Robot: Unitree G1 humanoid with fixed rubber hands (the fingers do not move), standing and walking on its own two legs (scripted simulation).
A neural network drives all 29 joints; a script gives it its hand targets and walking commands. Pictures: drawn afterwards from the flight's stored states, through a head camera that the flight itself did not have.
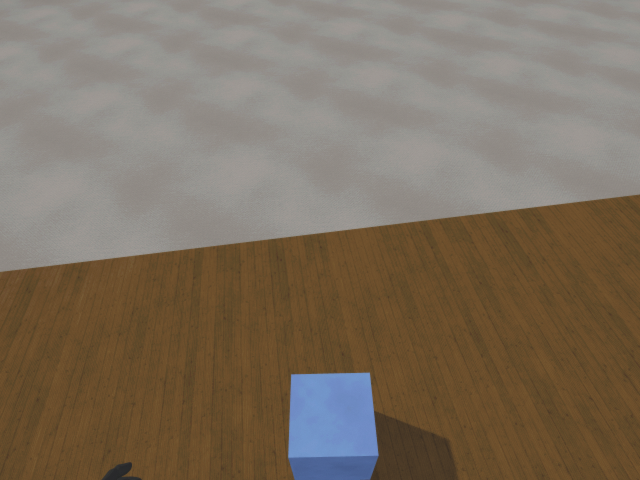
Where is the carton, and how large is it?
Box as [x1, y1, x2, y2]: [288, 373, 378, 479]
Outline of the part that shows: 291,374 288,458 294,478 369,479 378,455 369,373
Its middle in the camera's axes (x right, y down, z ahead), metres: +0.03 +0.51 +1.06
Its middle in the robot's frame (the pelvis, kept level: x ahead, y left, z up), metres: +0.40 +0.02 -0.66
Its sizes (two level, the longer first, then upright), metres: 0.210 0.200 0.250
